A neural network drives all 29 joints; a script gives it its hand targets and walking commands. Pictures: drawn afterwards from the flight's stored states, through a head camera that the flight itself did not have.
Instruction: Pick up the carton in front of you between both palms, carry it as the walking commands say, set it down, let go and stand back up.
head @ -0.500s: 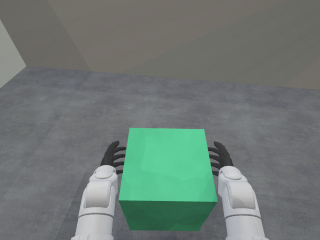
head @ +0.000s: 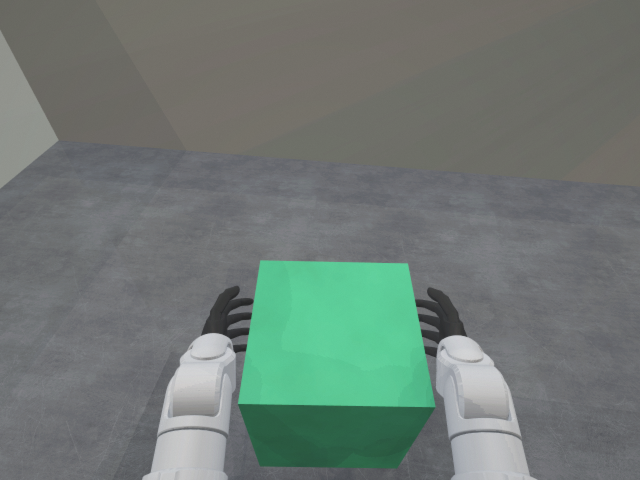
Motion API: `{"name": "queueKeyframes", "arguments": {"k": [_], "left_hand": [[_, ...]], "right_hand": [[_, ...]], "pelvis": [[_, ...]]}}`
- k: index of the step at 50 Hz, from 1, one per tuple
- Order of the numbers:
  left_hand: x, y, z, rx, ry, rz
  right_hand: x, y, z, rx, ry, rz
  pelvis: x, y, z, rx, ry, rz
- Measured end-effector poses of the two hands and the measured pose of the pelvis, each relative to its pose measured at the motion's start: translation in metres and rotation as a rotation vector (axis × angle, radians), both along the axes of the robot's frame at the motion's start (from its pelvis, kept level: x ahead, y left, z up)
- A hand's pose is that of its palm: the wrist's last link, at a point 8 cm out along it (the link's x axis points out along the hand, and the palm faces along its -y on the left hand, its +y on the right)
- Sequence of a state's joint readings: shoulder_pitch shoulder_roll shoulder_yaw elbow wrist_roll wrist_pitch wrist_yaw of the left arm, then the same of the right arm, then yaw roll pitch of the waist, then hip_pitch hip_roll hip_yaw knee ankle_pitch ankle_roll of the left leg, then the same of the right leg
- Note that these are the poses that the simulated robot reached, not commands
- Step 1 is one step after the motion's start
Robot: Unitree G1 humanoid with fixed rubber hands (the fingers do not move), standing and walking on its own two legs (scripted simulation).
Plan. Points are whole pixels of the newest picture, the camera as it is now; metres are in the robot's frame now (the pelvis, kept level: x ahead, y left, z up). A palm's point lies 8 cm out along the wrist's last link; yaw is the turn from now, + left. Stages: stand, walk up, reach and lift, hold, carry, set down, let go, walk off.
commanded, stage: carry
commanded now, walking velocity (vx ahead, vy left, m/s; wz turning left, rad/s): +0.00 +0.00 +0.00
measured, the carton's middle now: (331, 368) +0.30 +0.00 -0.06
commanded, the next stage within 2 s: hold in 0.92 s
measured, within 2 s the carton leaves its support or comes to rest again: neither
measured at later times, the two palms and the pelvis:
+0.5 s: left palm (208, 364) +0.25 +0.15 +0.04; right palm (453, 367) +0.25 -0.14 +0.04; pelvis -0.03 +0.00 +0.00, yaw +0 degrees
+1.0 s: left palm (197, 377) +0.24 +0.16 +0.04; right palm (449, 377) +0.24 -0.14 +0.04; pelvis -0.04 +0.01 +0.01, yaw +2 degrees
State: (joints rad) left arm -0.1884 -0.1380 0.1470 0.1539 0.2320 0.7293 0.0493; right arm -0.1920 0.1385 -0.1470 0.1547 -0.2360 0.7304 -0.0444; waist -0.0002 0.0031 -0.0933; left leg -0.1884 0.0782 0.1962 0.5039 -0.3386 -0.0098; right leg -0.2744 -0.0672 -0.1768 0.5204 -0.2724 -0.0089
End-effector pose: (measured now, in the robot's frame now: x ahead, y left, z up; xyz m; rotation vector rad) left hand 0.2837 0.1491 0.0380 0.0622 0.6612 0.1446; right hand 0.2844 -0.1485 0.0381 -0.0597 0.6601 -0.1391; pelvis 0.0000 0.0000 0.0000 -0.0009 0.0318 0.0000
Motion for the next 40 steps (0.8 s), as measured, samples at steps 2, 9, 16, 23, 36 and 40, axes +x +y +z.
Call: {"name": "queueKeyframes", "arguments": {"k": [2,9,16,23,36,40], "left_hand": [[-0.003,0.000,0.001,0.000,0.000,0.000],[-0.014,0.001,0.002,-0.002,0.003,-0.001],[-0.023,0.002,0.002,-0.003,0.006,-0.001],[-0.029,0.004,0.002,-0.002,0.006,-0.002],[-0.035,0.007,0.001,-0.002,0.005,-0.002],[-0.036,0.008,0.001,-0.002,0.005,-0.001]], "right_hand": [[-0.003,0.000,0.001,0.000,-0.001,0.000],[-0.014,0.001,0.003,0.000,0.002,0.000],[-0.023,0.002,0.002,0.000,0.004,-0.002],[-0.029,0.003,0.002,0.000,0.004,-0.003],[-0.035,0.007,0.002,0.001,0.002,-0.003],[-0.036,0.008,0.002,0.001,0.002,-0.002]], "pelvis": [[-0.004,0.000,0.000,0.000,-0.001,0.000],[-0.015,0.001,0.002,0.002,-0.004,-0.001],[-0.024,0.003,0.002,0.003,-0.003,-0.001],[-0.030,0.004,0.002,0.003,-0.003,-0.001],[-0.036,0.007,0.001,0.003,-0.001,0.000],[-0.038,0.008,0.001,0.002,-0.001,0.000]]}}
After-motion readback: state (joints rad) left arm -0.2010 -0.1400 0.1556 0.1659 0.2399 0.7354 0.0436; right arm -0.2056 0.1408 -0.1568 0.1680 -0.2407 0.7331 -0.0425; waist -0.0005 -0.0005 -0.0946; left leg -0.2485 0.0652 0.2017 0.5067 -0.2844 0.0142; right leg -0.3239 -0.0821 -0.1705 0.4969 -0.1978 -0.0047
